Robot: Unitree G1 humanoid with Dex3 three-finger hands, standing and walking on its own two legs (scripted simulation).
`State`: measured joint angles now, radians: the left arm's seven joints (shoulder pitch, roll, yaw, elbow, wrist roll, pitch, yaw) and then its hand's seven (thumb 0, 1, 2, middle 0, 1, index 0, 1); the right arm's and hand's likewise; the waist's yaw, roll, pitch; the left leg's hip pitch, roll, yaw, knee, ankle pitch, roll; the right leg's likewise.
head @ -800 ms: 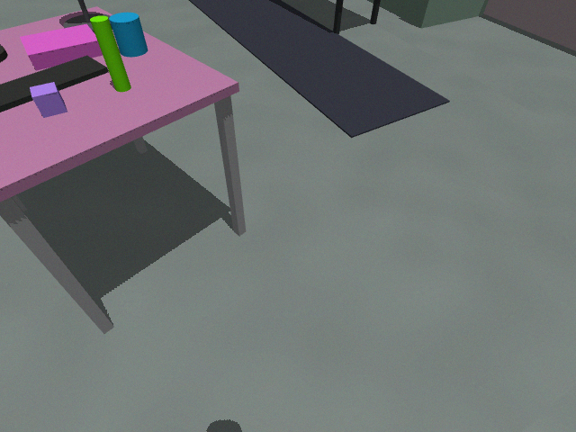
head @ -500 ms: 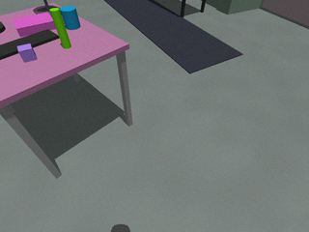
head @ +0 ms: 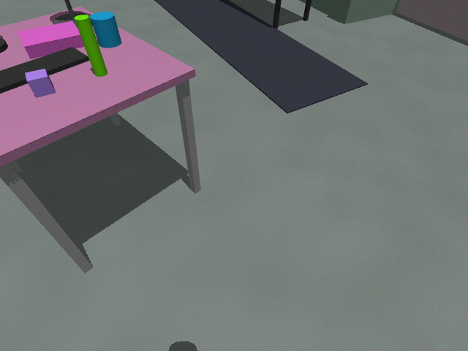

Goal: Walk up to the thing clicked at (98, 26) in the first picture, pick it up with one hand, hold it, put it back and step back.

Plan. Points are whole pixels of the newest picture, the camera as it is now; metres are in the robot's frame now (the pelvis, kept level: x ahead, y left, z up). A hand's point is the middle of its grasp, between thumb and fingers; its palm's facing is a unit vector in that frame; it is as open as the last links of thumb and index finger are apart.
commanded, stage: stand
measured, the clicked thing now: (92, 47) +1.04 +0.48 +0.03
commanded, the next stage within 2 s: walk up in 0.32 s
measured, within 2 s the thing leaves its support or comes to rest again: neither
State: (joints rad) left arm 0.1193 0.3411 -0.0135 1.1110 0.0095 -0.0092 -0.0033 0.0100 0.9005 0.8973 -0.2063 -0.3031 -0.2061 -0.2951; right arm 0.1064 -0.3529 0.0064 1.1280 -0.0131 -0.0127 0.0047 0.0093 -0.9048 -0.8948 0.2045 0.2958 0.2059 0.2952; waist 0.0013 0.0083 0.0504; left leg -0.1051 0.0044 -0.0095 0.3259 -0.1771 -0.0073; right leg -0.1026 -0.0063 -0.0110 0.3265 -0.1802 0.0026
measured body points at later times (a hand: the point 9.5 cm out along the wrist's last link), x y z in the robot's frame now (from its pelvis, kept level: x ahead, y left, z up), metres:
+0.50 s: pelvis +0.01 +0.02 -0.01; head +0.02 +0.02 +0.44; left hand +0.04 +0.36 -0.12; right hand +0.09 -0.30 -0.13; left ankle +0.03 +0.17 -0.70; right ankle +0.00 -0.12 -0.75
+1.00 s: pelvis +0.14 +0.16 -0.02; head +0.16 +0.15 +0.42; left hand +0.11 +0.49 -0.12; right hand +0.26 -0.13 -0.15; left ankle +0.08 +0.25 -0.75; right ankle +0.25 +0.08 -0.75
